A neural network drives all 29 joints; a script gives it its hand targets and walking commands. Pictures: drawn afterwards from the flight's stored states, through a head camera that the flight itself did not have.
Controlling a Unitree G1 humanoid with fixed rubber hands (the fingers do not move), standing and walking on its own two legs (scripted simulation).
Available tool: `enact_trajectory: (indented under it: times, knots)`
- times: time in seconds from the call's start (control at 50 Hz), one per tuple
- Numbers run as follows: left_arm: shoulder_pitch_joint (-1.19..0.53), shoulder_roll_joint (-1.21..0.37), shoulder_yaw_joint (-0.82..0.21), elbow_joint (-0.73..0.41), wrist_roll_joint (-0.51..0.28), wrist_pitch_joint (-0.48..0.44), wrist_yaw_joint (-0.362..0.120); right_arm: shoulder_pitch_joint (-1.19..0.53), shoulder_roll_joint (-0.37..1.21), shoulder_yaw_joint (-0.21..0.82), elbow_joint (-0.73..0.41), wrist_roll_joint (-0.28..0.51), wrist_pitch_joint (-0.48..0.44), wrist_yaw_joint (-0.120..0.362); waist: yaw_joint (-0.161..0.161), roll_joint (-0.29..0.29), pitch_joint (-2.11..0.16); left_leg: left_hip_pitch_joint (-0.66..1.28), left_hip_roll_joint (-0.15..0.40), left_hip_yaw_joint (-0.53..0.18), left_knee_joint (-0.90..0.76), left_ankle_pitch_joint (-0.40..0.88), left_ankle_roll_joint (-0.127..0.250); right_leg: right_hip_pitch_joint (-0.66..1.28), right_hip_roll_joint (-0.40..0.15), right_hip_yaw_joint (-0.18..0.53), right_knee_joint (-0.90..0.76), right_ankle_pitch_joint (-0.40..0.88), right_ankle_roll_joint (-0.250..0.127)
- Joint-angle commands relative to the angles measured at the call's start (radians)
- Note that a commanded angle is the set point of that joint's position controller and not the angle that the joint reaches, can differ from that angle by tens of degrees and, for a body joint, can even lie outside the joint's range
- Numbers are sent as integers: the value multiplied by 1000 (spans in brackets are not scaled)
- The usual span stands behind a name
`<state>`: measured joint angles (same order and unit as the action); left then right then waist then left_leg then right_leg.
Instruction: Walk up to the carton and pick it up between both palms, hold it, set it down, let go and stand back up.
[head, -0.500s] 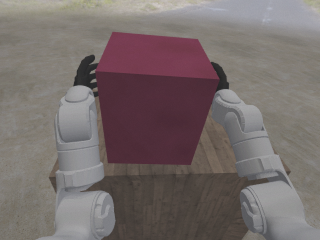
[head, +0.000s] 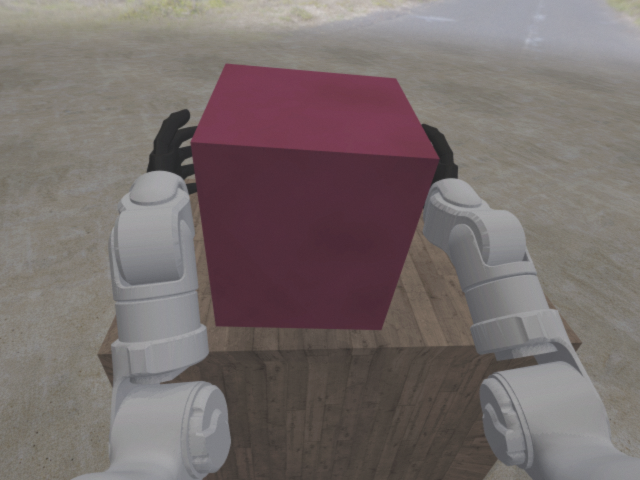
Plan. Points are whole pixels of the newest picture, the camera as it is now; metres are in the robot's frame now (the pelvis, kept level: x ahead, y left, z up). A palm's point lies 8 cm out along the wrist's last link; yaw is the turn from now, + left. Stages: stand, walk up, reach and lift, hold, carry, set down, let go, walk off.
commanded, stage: hold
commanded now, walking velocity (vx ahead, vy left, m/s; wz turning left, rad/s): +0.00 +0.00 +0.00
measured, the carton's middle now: (306, 201) +0.39 +0.01 +0.23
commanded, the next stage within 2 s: set down in 0.12 s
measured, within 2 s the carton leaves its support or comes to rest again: neither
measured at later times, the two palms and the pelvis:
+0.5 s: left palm (175, 169) +0.37 +0.16 +0.28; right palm (431, 195) +0.38 -0.14 +0.25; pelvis +0.00 +0.00 +0.00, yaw +0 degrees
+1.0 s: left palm (205, 206) +0.39 +0.14 +0.23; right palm (434, 230) +0.39 -0.16 +0.19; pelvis +0.01 -0.02 +0.00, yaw +0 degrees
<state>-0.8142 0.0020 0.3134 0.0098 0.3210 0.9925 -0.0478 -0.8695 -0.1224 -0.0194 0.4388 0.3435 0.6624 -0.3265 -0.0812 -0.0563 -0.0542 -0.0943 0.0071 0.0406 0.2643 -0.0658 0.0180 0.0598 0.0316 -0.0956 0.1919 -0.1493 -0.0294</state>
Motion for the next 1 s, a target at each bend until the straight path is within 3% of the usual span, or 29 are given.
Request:
enact_trajectory:
  times: [0.0, 0.2, 0.34, 0.4, 0.46, 0.54, 0.6, 0.66, 0.84, 0.98]
  knots:
    - [-577, -414, -383, -107, -193, -57, -124, -736, 336, 189, -277, 84, -67, 63, -8, 83, -367, 303, -16, -38, 34, 161, -40, -112, 2, 19, -33, 155, 63]
    - [-600, -403, -372, -131, -174, -85, -134, -749, 330, 166, -298, 53, -101, 66, -14, 84, -366, 330, -21, -33, 35, 161, -37, -117, 7, 5, -31, 157, 66]
    - [-564, -322, -244, -13, -68, -227, -177, -643, 287, 31, -181, -141, -247, 123, 0, 89, -204, 300, -20, 3, -40, -58, -34, -134, -1, -31, -49, -21, 60]
    - [-502, -292, -193, 56, -39, -277, -183, -566, 284, -4, -123, -203, -306, 158, 13, 81, -155, 285, -18, 9, -54, -86, -32, -120, -5, -37, -57, -52, 58]
    - [-443, -288, -195, 72, -32, -312, -177, -525, 286, 1, -123, -238, -363, 181, 13, 58, -160, 322, -15, 0, -44, -20, -31, -90, 2, -38, -63, 18, 57]
    - [-409, -334, -294, -18, -67, -360, -152, -554, 305, 84, -239, -240, -453, 177, -4, 31, -301, 418, -19, -18, 14, 212, -40, 1, 23, -37, -42, 271, 63]
    - [-400, -389, -398, -118, -107, -398, -132, -571, 354, 162, -338, -232, -521, 165, -15, 60, -430, 476, -17, -31, 49, 380, -44, 48, 24, -30, -19, 429, 70]
    - [-375, -404, -465, -167, -128, -419, -111, -558, 381, 213, -376, -227, -565, 165, -10, 92, -475, 479, -12, -39, 59, 436, -43, 70, 13, -23, -5, 485, 74]
    - [-327, -349, -399, -57, -129, -405, -77, -533, 372, 218, -265, -203, -558, 188, 44, 38, -345, 328, -18, -40, -2, 217, 4, 94, -14, -1, 21, 461, 106]
    - [-365, -323, -306, 75, -99, -409, -102, -539, 360, 133, -154, -229, -532, 196, 35, 13, -269, 221, -26, -32, -43, 54, 21, 94, -23, 6, 21, 384, 114]
